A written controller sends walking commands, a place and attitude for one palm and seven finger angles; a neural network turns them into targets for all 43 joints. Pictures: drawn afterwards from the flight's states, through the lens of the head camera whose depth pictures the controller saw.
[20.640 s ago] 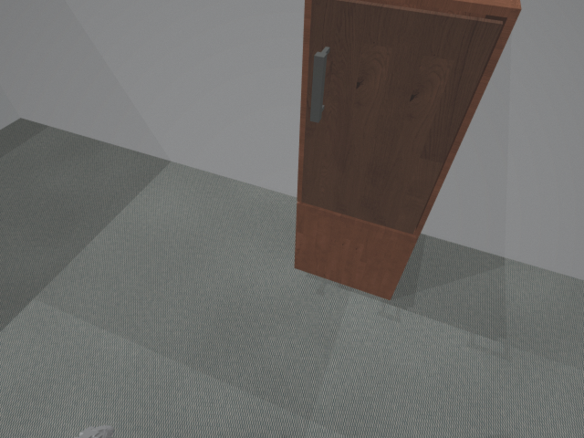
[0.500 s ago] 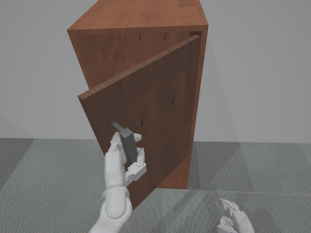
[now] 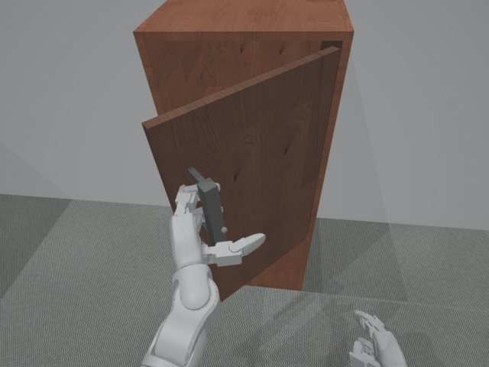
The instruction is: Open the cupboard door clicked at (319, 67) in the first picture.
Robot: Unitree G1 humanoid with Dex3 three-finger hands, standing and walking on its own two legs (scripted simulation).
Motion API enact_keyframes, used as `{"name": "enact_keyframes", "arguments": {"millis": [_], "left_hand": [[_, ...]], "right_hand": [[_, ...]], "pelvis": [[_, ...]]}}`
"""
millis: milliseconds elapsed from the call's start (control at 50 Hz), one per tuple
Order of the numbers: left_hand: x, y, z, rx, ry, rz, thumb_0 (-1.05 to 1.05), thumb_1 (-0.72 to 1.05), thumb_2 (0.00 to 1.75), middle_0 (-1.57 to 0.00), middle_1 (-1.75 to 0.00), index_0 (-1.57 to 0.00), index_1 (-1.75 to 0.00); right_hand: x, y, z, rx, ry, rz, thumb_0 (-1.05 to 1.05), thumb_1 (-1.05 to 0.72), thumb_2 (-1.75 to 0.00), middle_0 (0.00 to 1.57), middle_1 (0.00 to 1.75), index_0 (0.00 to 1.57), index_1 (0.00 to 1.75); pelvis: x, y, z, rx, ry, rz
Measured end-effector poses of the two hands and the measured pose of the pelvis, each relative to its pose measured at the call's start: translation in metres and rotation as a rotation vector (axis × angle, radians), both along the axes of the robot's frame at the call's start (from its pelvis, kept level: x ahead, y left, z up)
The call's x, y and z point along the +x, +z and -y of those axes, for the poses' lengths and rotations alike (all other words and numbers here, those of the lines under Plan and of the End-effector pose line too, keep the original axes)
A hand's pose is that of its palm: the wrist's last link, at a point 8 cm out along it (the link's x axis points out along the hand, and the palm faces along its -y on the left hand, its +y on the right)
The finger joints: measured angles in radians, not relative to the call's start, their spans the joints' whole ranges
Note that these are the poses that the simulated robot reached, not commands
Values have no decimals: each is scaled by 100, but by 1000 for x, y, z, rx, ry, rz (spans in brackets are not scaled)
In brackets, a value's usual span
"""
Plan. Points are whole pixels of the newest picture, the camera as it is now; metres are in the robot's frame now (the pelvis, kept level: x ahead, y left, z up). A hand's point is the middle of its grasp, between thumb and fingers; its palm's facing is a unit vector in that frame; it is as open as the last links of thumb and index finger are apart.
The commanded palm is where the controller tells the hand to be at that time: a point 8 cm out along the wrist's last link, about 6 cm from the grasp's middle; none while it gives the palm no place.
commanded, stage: open thumb and fingers to let go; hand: left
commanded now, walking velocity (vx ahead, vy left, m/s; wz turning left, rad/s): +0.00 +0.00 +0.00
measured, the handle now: (207, 210) +0.34 +0.09 +0.10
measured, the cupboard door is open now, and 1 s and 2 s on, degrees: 45 47 46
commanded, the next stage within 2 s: slide the hand sideways off the handle in 0.36 s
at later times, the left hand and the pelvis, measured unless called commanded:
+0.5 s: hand (219, 225) +0.31 +0.06 +0.10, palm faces +0.23 -0.97 -0.04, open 15.1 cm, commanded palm +0.26 +0.08 +0.10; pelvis -0.01 +0.04 +0.00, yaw -1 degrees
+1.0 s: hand (213, 260) +0.25 +0.06 +0.10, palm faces -0.14 -0.99 +0.00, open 16.3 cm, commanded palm +0.22 +0.12 +0.10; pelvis -0.01 +0.03 +0.00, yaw -3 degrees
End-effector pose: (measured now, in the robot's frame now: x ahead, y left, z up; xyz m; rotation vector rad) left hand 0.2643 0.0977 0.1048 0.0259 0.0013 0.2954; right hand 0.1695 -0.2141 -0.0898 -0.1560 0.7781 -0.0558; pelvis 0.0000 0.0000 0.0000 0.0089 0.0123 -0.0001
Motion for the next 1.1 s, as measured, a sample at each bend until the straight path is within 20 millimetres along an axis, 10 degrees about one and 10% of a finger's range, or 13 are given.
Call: {"name": "enact_keyframes", "arguments": {"millis": [200, 540, 680, 1100], "left_hand": [[5, 0, -4, 1, -23, 0, -1, -44, 33, -29, -101, -27, -101], [8, -2, -13, 33, -153, 16, -2, -50, 30, -35, -53, -27, -58], [0, -5, -16, 27, -505, 33, -2, -50, 30, -23, -38, -15, -40], [-40, -7, -34, -14, -418, 10, -2, -50, 30, -16, -31, -15, -30]], "right_hand": [[-7, 2, -22, 6, 2, -11, 1, -91, -90, 20, 30, 20, 30], [-15, -3, -48, 16, 31, -49, 1, -91, -90, 20, 30, 20, 30], [-26, -1, -47, 7, 6, 0, 1, -91, -90, 20, 30, 20, 30], [-9, 19, -26, 0, -8, 91, 2, -91, -90, 20, 30, 20, 30]], "pelvis": [[-5, 0, -16, -11, -13, 3], [-13, -4, -36, -15, -13, -7], [-17, -6, -41, -17, -8, 4], [-2, -1, -28, -9, -42, 14]]}}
